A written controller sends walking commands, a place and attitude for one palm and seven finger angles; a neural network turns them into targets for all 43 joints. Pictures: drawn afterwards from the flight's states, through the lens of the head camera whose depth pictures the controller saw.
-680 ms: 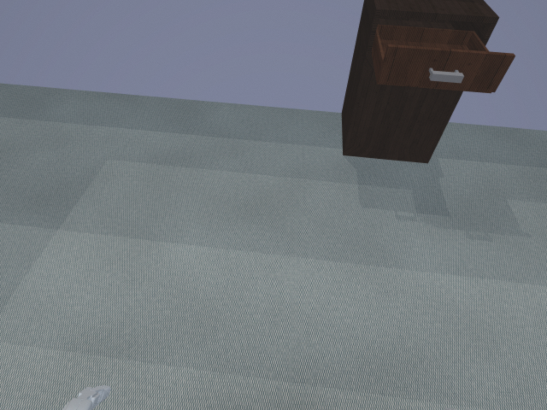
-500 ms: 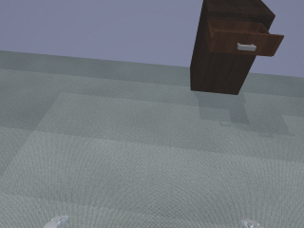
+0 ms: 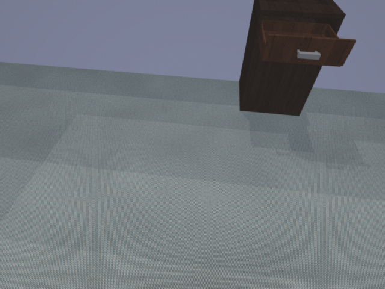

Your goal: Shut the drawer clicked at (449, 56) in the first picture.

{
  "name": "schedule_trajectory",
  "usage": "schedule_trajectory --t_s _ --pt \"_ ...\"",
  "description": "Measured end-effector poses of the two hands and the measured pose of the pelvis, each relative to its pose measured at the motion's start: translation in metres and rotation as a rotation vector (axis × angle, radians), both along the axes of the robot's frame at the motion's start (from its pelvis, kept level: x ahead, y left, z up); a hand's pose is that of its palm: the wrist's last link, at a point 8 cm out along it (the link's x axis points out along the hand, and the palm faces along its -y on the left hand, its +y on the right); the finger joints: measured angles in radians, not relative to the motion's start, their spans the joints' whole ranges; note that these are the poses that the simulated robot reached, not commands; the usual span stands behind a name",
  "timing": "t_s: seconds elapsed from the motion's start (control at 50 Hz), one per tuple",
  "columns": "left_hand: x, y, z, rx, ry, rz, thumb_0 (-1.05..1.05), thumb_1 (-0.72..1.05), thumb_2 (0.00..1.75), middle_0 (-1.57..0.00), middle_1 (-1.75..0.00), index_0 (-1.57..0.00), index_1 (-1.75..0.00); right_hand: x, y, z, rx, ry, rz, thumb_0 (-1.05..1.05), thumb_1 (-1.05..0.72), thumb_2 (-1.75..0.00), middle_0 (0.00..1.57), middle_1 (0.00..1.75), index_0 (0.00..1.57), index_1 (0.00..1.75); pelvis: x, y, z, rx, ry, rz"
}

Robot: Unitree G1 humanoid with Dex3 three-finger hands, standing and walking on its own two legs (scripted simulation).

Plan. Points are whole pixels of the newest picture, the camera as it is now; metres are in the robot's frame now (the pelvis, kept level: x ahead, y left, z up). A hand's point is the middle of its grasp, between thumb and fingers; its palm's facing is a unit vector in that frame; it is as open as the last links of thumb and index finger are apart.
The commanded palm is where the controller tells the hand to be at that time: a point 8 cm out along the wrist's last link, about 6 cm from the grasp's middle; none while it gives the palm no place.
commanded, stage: stand and wait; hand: left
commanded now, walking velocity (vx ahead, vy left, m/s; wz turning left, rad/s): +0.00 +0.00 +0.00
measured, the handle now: (307, 53) +1.26 -0.55 -0.10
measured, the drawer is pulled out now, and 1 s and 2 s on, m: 0.29 0.29 0.29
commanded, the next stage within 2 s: look at it before walking up in 0.22 s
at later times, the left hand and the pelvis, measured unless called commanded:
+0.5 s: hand out of the picture +0.07 +0.24 -0.15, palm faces -0.04 -0.94 -0.34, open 7.4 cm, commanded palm none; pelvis +0.00 -0.01 +0.00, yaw +0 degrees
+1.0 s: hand out of the picture +0.08 +0.24 -0.15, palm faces -0.03 -0.94 -0.34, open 7.4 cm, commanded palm none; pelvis +0.00 -0.01 +0.00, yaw +0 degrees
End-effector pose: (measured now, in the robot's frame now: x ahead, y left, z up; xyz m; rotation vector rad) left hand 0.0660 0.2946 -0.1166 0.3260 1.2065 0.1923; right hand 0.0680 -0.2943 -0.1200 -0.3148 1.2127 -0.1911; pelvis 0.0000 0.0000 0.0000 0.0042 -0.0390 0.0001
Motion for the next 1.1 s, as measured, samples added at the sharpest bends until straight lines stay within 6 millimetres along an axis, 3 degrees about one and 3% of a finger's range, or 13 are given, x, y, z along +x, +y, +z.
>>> schedule_trajectory --t_s 0.38,1.1 --pt "0.003 -0.011 0.002 -0.006 -0.012 -0.014 0.00 0.91 0.90 -0.20 -0.30 -0.20 -0.30 -0.011 -0.003 -0.003 0.016 0.012 -0.011 0.01 -0.91 -0.90 0.20 0.30 0.20 0.30 -0.006 -0.007 0.001 0.002 0.006 -0.005" --pt "0.006 -0.010 -0.003 -0.006 0.019 -0.012 0.00 0.91 0.90 -0.20 -0.29 -0.20 -0.30 0.003 -0.001 0.000 0.005 -0.012 -0.029 0.01 -0.91 -0.90 0.20 0.30 0.20 0.30 0.000 -0.005 0.001 -0.001 0.014 -0.041"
